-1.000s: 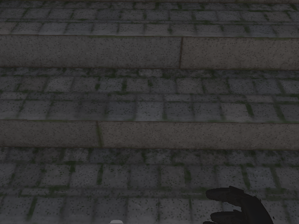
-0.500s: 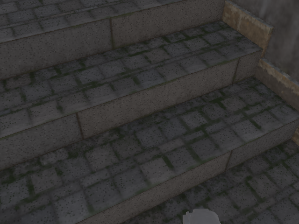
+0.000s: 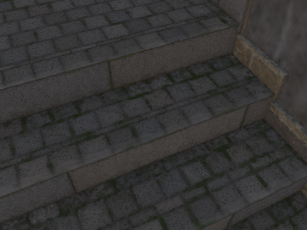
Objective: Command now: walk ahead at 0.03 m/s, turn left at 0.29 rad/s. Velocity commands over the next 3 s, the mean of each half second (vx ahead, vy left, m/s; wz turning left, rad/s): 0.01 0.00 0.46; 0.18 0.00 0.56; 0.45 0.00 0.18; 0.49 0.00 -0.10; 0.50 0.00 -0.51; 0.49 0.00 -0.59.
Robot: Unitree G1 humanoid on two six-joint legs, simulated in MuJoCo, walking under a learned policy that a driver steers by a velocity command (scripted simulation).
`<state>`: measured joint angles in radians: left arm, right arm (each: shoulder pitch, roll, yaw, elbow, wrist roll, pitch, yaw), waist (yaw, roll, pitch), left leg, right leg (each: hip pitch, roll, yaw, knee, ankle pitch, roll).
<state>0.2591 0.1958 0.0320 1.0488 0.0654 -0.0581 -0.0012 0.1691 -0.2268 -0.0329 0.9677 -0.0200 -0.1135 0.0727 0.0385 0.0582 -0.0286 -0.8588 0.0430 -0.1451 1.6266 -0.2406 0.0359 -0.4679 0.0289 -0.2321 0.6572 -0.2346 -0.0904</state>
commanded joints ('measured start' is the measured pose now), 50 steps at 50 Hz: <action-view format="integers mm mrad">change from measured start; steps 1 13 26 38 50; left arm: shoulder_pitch -300 -197 -298 -14 421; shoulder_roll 98 54 79 183 -48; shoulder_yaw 24 45 22 46 -72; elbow -206 -264 -470 -382 24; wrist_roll -4 -48 -23 2 75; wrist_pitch -72 -73 -33 -71 -12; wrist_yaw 14 14 49 26 -50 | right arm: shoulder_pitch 153 104 94 -12 -240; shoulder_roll -94 -97 -108 -74 84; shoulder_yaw -22 -48 -55 -35 69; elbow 10 -172 -319 -306 -264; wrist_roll -14 -8 -9 -15 -6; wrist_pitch -6 -4 37 30 44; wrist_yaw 10 -58 -77 -31 -19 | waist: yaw -124 -11 -83 -4 86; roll -64 75 15 -119 -102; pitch -69 -70 -131 -53 33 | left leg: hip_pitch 272 557 670 -330 -931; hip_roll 10 -7 122 -113 -24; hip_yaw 26 99 -294 -115 -37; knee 52 -1204 -1216 21 578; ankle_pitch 13 216 159 -137 -32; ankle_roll -75 106 259 -6 250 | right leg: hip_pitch -124 315 -365 436 647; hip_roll -249 -238 -10 -439 -398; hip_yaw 138 38 305 912 385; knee -378 -54 486 -387 -445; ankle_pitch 243 -19 -182 -375 52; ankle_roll -98 -22 206 -308 -221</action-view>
